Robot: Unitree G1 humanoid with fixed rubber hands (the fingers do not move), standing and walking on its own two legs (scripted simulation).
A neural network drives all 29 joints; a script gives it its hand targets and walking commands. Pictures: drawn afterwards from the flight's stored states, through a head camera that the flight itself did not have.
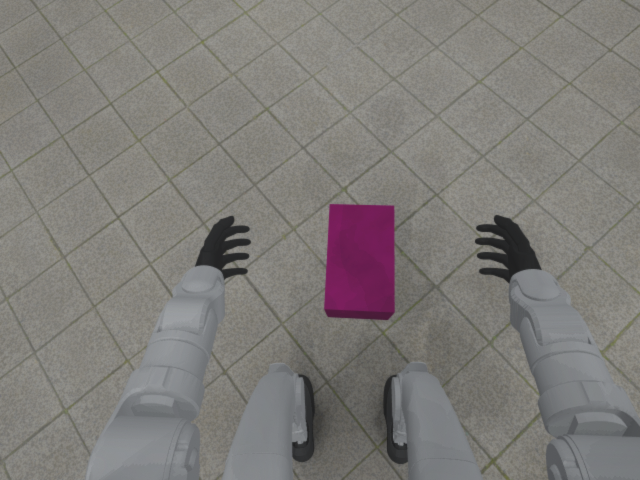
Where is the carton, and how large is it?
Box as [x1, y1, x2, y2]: [324, 204, 394, 319]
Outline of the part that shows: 330,204 324,309 328,316 387,319 394,312 393,206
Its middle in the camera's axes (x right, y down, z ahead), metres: +0.11 +0.07 +1.04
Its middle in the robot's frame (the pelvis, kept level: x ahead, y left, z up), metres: +0.49 -0.03 -0.60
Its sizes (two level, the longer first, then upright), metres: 0.273 0.167 0.168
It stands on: the floor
